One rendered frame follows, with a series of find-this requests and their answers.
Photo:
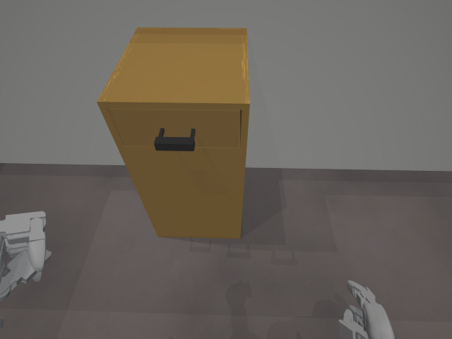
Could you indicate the handle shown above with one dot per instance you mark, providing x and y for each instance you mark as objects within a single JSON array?
[{"x": 175, "y": 143}]

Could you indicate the drawer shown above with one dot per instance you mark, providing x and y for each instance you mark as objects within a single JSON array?
[{"x": 213, "y": 127}]

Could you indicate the cabinet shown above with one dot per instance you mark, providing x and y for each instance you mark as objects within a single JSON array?
[{"x": 196, "y": 194}]

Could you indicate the left robot hand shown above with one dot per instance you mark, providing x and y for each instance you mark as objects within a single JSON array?
[{"x": 23, "y": 237}]

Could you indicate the right robot hand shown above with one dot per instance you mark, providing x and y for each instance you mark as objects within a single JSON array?
[{"x": 370, "y": 323}]

